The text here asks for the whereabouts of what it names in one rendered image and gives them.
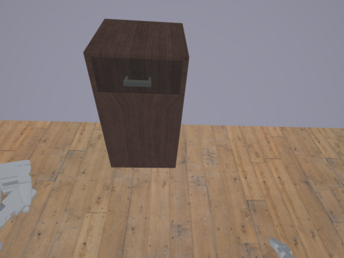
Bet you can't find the cabinet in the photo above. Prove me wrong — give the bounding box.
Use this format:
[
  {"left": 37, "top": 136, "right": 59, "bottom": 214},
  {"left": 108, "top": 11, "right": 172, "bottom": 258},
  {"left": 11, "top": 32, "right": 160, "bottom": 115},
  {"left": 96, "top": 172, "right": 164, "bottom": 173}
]
[{"left": 83, "top": 19, "right": 189, "bottom": 168}]

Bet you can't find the robot right hand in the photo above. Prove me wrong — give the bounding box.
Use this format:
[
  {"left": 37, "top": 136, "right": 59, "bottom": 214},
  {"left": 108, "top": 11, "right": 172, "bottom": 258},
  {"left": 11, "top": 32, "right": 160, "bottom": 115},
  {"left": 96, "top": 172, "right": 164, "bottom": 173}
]
[{"left": 269, "top": 238, "right": 296, "bottom": 258}]

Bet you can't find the drawer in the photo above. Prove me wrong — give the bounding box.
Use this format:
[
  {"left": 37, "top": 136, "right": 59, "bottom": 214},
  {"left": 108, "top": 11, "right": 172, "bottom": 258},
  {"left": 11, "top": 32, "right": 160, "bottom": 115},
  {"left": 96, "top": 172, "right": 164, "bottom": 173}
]
[{"left": 90, "top": 56, "right": 183, "bottom": 95}]

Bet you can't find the handle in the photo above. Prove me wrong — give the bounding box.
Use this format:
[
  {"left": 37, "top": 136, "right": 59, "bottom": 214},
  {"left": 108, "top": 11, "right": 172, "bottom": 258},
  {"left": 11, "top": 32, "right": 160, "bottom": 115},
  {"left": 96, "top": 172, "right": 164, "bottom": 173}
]
[{"left": 123, "top": 76, "right": 152, "bottom": 87}]

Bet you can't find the robot left hand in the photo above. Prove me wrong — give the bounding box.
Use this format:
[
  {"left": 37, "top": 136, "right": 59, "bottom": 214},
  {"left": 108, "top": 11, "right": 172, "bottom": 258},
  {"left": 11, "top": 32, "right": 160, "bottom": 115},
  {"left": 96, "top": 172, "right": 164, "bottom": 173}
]
[{"left": 0, "top": 160, "right": 37, "bottom": 229}]

